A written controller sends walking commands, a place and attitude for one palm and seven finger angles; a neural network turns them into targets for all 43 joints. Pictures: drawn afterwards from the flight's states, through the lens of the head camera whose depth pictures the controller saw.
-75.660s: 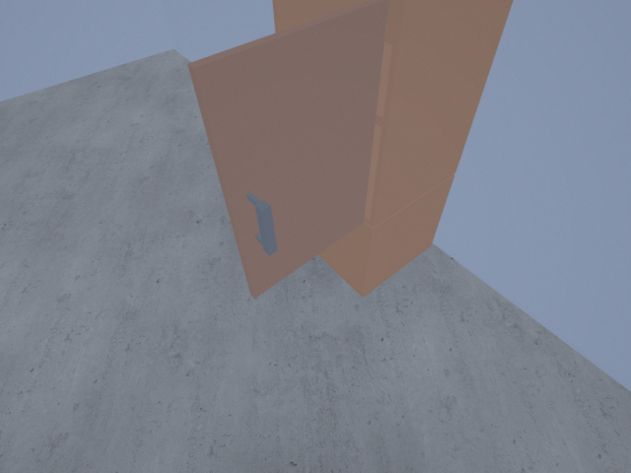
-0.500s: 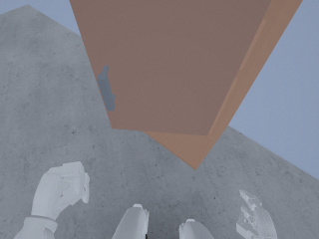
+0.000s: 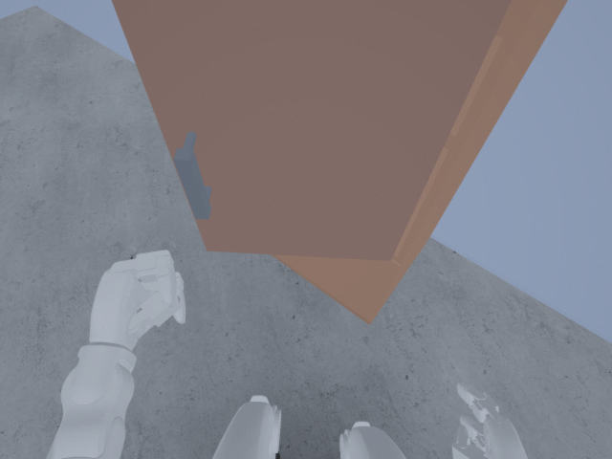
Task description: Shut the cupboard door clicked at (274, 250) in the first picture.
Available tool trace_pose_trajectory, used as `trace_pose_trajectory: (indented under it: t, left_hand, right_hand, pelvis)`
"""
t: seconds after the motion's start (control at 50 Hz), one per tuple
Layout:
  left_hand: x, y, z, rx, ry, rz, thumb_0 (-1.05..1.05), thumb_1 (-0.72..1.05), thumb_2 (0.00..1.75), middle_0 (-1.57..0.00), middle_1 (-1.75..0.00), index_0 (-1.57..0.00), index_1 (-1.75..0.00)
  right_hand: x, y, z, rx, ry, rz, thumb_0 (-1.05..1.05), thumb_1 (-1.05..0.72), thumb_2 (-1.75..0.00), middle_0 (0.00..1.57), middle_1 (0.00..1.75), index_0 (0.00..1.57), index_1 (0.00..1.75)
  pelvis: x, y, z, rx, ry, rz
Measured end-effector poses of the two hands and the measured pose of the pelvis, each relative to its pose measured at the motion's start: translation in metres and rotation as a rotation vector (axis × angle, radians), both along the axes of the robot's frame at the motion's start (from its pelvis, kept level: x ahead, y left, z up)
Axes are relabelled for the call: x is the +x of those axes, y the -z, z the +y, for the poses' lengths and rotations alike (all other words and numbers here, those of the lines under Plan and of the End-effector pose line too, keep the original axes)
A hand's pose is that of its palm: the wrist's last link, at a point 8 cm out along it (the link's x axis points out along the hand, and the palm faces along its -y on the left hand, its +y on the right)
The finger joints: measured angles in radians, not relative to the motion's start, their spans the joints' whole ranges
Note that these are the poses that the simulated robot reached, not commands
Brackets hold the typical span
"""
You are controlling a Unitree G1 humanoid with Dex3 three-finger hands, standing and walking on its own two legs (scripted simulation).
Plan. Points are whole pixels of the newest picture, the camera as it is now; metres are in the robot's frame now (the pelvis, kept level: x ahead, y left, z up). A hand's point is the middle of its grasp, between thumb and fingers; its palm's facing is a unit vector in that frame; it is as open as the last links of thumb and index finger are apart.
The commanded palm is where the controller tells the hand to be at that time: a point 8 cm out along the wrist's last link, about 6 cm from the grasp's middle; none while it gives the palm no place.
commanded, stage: bring the fist close to the handle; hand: left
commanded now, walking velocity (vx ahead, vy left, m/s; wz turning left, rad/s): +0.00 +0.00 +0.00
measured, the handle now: (197, 177) +0.49 +0.19 +0.04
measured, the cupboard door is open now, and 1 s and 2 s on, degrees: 35 35 22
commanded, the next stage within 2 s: push the door shut along its arc in 0.90 s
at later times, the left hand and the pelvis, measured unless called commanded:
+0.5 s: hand (209, 233) +0.40 +0.16 +0.03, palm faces +0.00 -1.00 -0.04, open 3.1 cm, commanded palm +0.38 +0.21 +0.04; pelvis +0.00 -0.01 +0.00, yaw +0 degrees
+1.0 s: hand (204, 232) +0.40 +0.17 +0.03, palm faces -0.01 -1.00 -0.02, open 3.1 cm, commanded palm +0.38 +0.21 +0.04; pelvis +0.00 -0.01 +0.00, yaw -1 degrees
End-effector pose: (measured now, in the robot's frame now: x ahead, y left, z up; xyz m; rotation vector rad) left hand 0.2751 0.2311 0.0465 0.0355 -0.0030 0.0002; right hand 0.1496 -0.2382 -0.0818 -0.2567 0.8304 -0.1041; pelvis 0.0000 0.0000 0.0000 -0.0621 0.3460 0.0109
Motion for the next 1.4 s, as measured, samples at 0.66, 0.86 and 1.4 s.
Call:
trace_pose_trajectory:
  t: [0.66,0.86,1.4]
  left_hand:
    - [0.121,0.011,-0.020,-0.007,-0.003,0.011,0.01,0.90,0.90,-1.29,-1.50,-1.29,-1.50]
    - [0.104,0.013,-0.007,-0.009,-0.018,0.014,0.02,0.90,0.90,-1.29,-1.50,-1.29,-1.50]
    - [0.148,0.012,-0.014,0.012,0.098,0.015,0.02,0.90,0.90,-1.32,-1.50,-1.32,-1.50]
  right_hand:
    - [-0.075,0.027,-0.037,-0.011,0.141,0.277,0.01,-0.90,-0.90,0.20,0.30,0.21,0.30]
    - [-0.078,0.024,-0.032,-0.001,0.146,0.302,0.01,-0.90,-0.90,0.20,0.30,0.21,0.30]
    - [-0.099,0.034,-0.027,-0.026,0.162,0.347,0.01,-0.90,-0.90,0.20,0.30,0.21,0.30]
  pelvis:
    - [-0.001,0.004,-0.013,0.027,0.029,0.057]
    - [0.000,-0.002,-0.009,0.027,0.030,0.047]
    - [-0.011,0.011,-0.002,0.002,0.019,0.066]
